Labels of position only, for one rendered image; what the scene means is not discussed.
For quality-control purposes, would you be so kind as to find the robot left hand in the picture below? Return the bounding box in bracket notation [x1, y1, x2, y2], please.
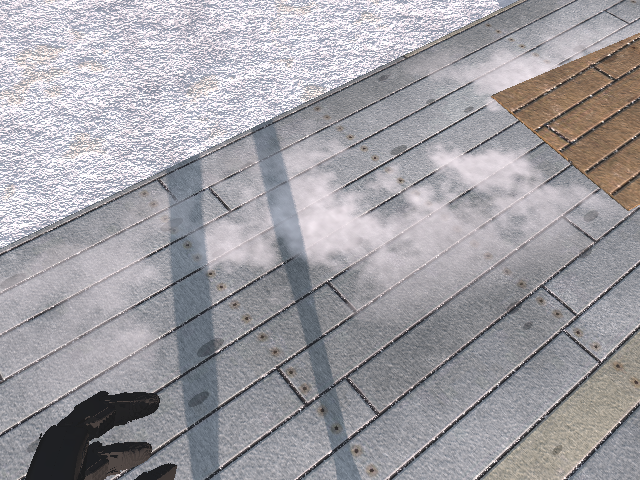
[25, 391, 177, 480]

